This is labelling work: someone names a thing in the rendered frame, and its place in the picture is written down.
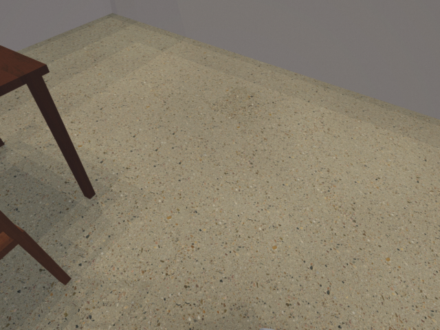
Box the chair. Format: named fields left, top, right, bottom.
left=0, top=211, right=71, bottom=285

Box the table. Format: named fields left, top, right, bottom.
left=0, top=45, right=95, bottom=199

